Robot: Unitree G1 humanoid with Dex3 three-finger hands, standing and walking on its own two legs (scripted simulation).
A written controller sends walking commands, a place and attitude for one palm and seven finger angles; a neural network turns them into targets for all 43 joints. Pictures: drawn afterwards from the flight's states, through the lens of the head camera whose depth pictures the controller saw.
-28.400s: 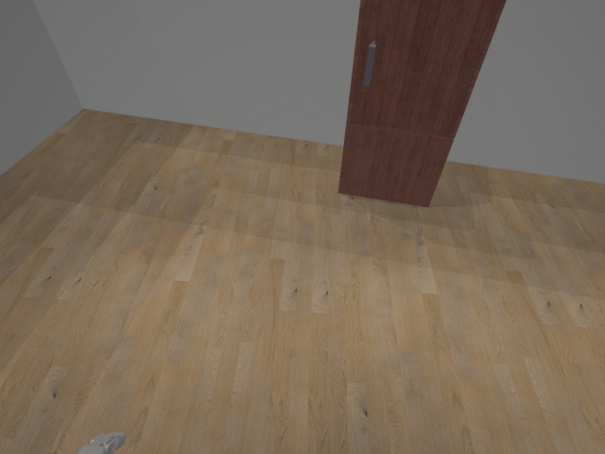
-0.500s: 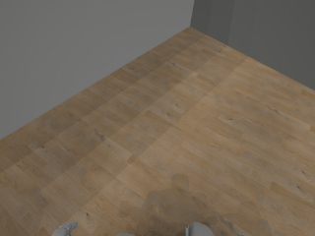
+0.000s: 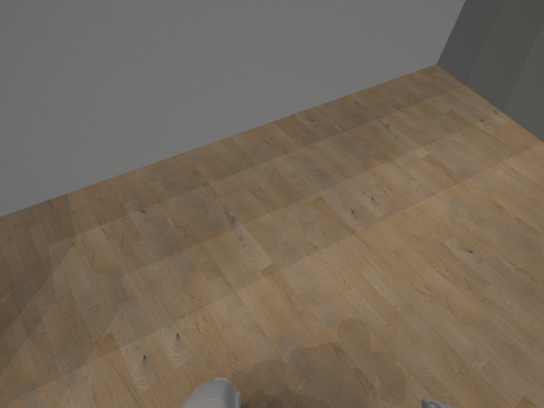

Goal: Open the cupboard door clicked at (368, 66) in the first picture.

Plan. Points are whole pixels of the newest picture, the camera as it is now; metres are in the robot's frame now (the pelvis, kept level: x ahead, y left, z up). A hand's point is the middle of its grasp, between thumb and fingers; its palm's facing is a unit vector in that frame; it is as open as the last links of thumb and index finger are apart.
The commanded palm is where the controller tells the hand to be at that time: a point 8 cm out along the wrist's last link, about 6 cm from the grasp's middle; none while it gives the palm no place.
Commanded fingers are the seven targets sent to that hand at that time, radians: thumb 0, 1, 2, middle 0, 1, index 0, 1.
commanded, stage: turn to face it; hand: left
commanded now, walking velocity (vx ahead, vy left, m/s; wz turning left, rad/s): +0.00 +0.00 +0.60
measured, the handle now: out of the picture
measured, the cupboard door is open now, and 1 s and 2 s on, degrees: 42 42 42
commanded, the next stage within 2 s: take the last steps up to it in 1.82 s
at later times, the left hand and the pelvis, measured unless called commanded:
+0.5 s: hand out of the picture +0.08 +0.21 -0.15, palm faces +0.24 -0.93 -0.28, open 7.4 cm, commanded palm none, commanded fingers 0.00 0.90 0.90 -0.20 -0.30 -0.20 -0.30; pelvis +0.02 -0.02 +0.00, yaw +15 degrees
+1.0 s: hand out of the picture -0.07 +0.15 -0.18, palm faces +0.59 -0.76 -0.26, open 7.4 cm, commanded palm none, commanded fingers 0.00 0.90 0.90 -0.20 -0.30 -0.20 -0.30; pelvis +0.04 -0.03 -0.02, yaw +36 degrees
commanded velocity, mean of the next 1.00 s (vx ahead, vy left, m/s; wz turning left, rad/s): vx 0.00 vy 0.00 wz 0.60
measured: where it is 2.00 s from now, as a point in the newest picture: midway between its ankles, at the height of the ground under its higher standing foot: outside the picture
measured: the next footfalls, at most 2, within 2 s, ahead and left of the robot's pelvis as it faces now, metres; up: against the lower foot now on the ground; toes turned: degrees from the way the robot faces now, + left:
left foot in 0.06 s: +0.07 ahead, +0.12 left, +0.00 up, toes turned +8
right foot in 0.52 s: +0.07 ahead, -0.14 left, +0.00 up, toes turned +16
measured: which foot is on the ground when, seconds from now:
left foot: up 0.00-0.04, down 0.06-0.54, up 0.56-0.96, down 0.98-1.00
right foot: down 0.00-0.06, up 0.08-0.50, down 0.52-0.98, up 1.00-1.00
